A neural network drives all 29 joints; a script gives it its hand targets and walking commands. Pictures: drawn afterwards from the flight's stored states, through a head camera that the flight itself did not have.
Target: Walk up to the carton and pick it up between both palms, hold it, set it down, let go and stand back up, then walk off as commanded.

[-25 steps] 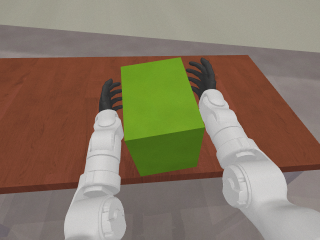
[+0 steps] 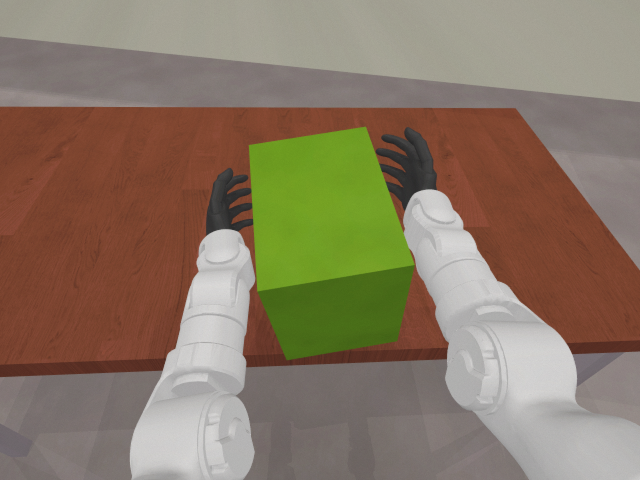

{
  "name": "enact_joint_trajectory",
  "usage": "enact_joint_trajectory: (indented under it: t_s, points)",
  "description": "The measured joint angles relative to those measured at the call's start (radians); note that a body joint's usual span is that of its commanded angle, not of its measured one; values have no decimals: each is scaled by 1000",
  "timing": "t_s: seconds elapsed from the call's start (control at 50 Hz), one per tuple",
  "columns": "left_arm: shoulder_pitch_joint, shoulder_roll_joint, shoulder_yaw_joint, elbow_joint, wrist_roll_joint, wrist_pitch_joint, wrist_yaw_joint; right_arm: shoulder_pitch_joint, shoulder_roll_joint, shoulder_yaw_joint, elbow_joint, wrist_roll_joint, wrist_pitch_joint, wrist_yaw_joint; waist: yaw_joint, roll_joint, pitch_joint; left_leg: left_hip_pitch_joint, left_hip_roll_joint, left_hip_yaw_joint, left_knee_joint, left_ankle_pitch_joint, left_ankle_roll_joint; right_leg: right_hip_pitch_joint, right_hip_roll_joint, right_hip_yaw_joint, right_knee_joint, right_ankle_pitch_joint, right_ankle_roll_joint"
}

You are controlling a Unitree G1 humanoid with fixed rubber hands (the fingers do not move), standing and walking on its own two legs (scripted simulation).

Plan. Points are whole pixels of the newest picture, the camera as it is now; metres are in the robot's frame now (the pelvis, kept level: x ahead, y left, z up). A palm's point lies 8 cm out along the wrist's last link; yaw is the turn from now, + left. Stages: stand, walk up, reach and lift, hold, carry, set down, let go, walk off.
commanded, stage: set down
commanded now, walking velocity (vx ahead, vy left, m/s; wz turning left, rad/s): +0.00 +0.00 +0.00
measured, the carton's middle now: (325, 246) +0.42 +0.04 +0.07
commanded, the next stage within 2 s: none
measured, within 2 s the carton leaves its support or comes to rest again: neither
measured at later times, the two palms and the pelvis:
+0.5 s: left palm (226, 235) +0.40 +0.17 +0.09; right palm (411, 194) +0.47 -0.08 +0.13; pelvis +0.01 -0.01 +0.00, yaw +0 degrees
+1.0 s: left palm (231, 235) +0.41 +0.17 +0.08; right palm (408, 194) +0.48 -0.08 +0.11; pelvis +0.03 -0.01 +0.00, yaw +0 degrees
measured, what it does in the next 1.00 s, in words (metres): stands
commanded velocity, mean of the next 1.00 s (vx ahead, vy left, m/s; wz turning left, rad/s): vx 0.00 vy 0.00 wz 0.00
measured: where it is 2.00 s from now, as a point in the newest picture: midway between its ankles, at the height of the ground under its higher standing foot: outside the picture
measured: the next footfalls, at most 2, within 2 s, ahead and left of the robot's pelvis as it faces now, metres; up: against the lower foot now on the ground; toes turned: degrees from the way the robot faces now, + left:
none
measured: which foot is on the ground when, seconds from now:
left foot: down 0.00-1.00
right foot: down 0.00-1.00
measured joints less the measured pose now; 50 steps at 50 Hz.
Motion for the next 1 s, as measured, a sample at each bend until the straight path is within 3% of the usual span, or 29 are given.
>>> enact_joint_trajectory:
  t_s: [0.38,1.0]
  points:
    - [0,-34,55,20,37,-50,4,0,0,-100,40,-111,-50,64,28,0,3,0,4,0,-13,-6,-5,-6,4,-1,0,-13,-7]
    - [0,-76,132,20,105,-90,-8,0,0,-174,69,-202,-83,101,53,0,12,-2,19,0,-22,-23,-16,-14,18,-3,0,-37,-21]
